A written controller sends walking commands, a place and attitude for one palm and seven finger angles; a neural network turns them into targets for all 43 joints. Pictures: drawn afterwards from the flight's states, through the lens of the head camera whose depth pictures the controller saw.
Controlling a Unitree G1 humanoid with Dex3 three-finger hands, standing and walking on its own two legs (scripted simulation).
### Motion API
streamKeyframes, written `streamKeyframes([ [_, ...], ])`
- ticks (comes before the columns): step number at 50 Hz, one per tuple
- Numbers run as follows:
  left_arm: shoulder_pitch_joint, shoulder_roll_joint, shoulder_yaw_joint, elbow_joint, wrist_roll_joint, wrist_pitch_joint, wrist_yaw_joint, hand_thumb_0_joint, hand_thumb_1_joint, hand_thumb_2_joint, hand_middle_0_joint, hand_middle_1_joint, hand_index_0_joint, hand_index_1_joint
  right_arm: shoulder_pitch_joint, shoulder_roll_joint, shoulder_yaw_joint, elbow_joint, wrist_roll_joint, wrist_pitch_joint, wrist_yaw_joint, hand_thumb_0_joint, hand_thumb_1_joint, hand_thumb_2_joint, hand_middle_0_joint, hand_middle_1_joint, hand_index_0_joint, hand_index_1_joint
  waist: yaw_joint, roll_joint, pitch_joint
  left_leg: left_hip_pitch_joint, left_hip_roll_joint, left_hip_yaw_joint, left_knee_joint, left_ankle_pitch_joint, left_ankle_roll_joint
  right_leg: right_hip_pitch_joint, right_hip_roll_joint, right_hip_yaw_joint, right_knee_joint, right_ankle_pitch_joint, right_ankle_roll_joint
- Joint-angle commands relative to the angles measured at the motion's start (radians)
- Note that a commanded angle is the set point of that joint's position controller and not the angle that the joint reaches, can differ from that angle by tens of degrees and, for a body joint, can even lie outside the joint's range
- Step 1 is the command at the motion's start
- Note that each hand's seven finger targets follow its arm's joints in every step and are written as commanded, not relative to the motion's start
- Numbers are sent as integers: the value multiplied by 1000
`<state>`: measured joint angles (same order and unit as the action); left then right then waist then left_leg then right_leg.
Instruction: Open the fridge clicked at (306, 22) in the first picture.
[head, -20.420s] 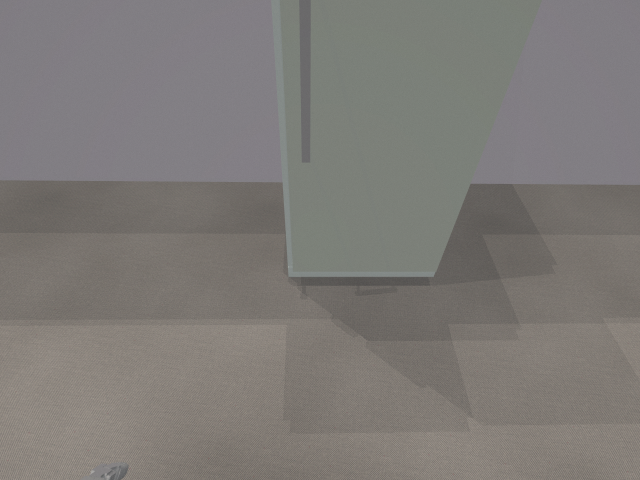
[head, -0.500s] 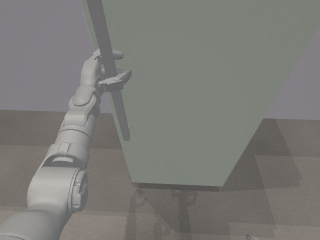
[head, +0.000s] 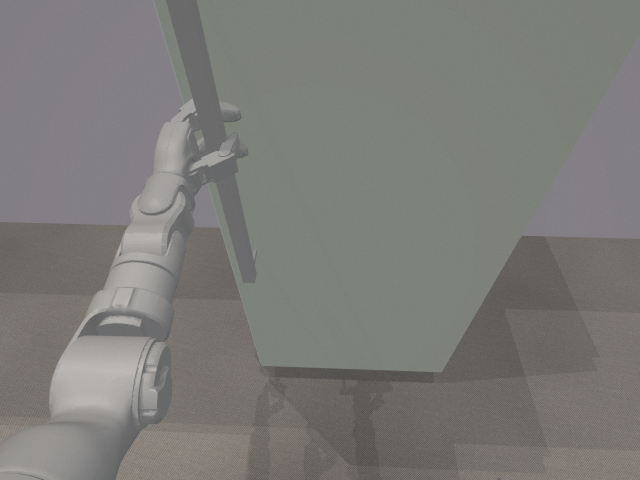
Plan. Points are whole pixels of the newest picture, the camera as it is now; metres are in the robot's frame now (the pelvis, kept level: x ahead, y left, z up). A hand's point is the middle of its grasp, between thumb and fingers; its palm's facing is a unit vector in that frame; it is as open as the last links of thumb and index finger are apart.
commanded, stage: grip the handle and tug to test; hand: left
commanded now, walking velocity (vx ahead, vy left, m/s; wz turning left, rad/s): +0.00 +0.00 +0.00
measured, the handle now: (229, 171) +0.51 +0.13 +0.11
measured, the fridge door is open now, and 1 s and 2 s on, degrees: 0 2 32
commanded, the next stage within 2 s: pull the door a little, standing still in 0.36 s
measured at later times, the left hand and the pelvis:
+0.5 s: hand (230, 159) +0.46 +0.11 +0.18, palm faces -0.05 -1.00 +0.00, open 5.6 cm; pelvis +0.03 +0.00 +0.00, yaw -1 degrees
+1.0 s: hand (228, 171) +0.43 +0.11 +0.18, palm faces -0.06 -1.00 -0.01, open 6.2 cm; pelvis +0.07 -0.01 +0.01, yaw -5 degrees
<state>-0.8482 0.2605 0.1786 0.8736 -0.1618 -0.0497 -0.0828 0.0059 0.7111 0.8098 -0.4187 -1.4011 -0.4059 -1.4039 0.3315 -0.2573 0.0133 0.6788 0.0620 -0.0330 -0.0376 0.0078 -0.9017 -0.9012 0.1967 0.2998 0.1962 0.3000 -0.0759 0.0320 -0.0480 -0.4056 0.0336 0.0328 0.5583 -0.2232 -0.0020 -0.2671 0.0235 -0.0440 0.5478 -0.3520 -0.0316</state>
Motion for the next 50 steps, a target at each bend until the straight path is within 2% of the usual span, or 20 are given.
streamKeyframes([
  [1,-479,172,34,-256,-9,-68,-7,0,900,900,-450,-1400,-450,-1400,-10,-136,-47,-119,-3,-39,-10,0,-900,-900,200,300,200,300,12,-40,-334,309,-44,-27,-8,233,55,-38,12,20,-79,430,19],
  [4,-418,152,25,-279,-14,-61,-8,0,900,900,-450,-1400,-450,-1400,-15,-136,-50,-133,-4,-38,-7,0,-900,-900,200,300,200,300,26,-57,-339,304,-45,-22,-7,249,56,-9,12,16,-78,446,18],
  [6,-381,170,45,-322,-14,-56,-9,0,900,900,-450,-1400,-450,-1400,-30,-136,-52,-142,-1,-37,-5,0,-900,-900,200,300,200,300,40,-47,-363,321,-43,-21,-10,276,55,3,13,18,-71,478,17],
  [10,-305,111,4,-408,-15,-39,-6,0,900,900,-450,-1400,-450,-1400,-50,-130,-53,-160,2,-35,3,0,-900,-900,200,300,200,300,51,-38,-367,353,-38,-17,-9,336,53,11,17,11,-65,521,16],
  [14,-247,97,-3,-464,-23,-2,-3,0,900,900,-450,-1400,-450,-1400,-59,-132,-54,-173,0,-25,3,0,-900,-900,200,300,200,300,54,-75,-343,343,-41,-12,-11,358,58,45,15,7,-72,554,18],
  [17,-178,97,5,-530,-20,32,-6,0,900,900,-450,-1400,-450,-1400,-80,-126,-53,-184,2,-18,6,0,-900,-900,200,300,200,300,70,-51,-357,366,-38,-7,-12,408,56,54,15,10,-65,607,19],
  [18,-198,73,-18,-563,-22,40,-5,0,900,900,-450,-1400,-450,-1400,-84,-123,-53,-187,2,-18,7,0,-900,-900,200,300,200,300,62,-47,-356,375,-39,-7,-11,417,57,51,15,9,-67,617,20],
  [22,-130,109,23,-601,-20,87,-1,0,900,900,-450,-1400,-450,-1400,-93,-124,-54,-193,-1,-3,4,0,-900,-900,200,300,200,300,75,-57,-360,371,-40,-1,-10,466,59,87,11,11,-63,688,24],
  [23,-142,92,3,-641,-20,93,-3,0,900,900,-450,-1400,-450,-1400,-99,-121,-52,-197,0,0,5,0,-900,-900,200,300,200,300,70,-51,-363,379,-41,0,-11,483,59,95,9,9,-61,704,24],
  [24,-154,147,45,-620,-17,99,4,0,900,900,-450,-1400,-450,-1400,-89,-129,-54,-190,-3,8,-3,0,-900,-900,200,300,200,300,68,-79,-366,373,-43,0,-7,493,60,116,7,9,-64,713,24],
  [26,-274,132,15,-600,-10,118,6,0,900,900,-450,-1400,-450,-1400,-87,-125,-50,-174,-2,21,-11,0,-900,-900,200,300,200,300,35,-63,-331,371,-43,-2,-10,477,61,79,8,14,-71,711,27],
  [31,-137,117,30,-639,-13,140,6,0,900,900,-450,-1400,-450,-1400,-107,-116,-49,-195,-5,34,-8,0,-900,-900,200,300,200,300,73,-24,-385,405,-46,-6,-4,564,60,114,1,11,-58,759,24],
  [34,-39,103,32,-670,-26,140,-4,0,900,900,-450,-1400,-450,-1400,-121,-115,-47,-213,-8,38,-6,0,-900,-900,200,300,200,300,86,-81,-385,385,-48,-2,-13,554,61,167,-6,6,-59,798,28],
  [37,25,114,46,-759,-34,134,-12,0,900,900,-450,-1400,-450,-1400,-152,-110,-44,-239,-6,37,-2,0,-900,-900,200,300,200,300,103,-78,-393,384,-48,4,-22,553,60,195,-13,13,-54,858,36],
  [40,148,116,53,-826,-42,138,-23,0,900,900,-450,-1400,-450,-1400,-179,-107,-39,-262,-2,40,3,0,-900,-900,200,300,200,300,115,-95,-367,368,-45,11,-33,542,61,217,-19,13,-57,887,42],
  [43,253,118,52,-943,-47,151,-34,0,900,900,-450,-1400,-450,-1400,-207,-101,-33,-286,-2,41,8,0,-900,-900,200,300,200,300,126,-52,-351,378,-42,7,-47,533,56,215,-14,9,-64,829,33],
  [44,312,130,62,-980,-51,155,-34,0,900,900,-450,-1400,-450,-1400,-212,-103,-32,-299,-4,43,8,0,-900,-900,200,300,200,300,135,-65,-350,368,-44,7,-48,536,57,239,-18,8,-65,834,31],
  [47,465,126,68,-1129,-63,183,-43,0,900,900,-450,-1400,-450,-1400,-251,-90,-26,-325,1,40,14,0,-900,-900,200,300,200,300,144,-35,-335,367,-39,9,-55,546,55,237,-23,10,-63,867,37],
  [49,606,137,84,-1220,-76,205,-48,0,900,900,-450,-1400,-450,-1400,-258,-91,-25,-342,-2,42,17,0,-900,-900,200,300,200,300,152,-71,-342,347,-38,15,-48,568,54,277,-36,7,-50,958,51],
  [50,671,137,89,-1287,-78,216,-50,0,900,900,-450,-1400,-450,-1400,-265,-84,-21,-350,1,44,21,0,-900,-900,200,300,200,300,156,-62,-348,333,-40,20,-48,578,54,290,-43,7,-38,1017,59],
])
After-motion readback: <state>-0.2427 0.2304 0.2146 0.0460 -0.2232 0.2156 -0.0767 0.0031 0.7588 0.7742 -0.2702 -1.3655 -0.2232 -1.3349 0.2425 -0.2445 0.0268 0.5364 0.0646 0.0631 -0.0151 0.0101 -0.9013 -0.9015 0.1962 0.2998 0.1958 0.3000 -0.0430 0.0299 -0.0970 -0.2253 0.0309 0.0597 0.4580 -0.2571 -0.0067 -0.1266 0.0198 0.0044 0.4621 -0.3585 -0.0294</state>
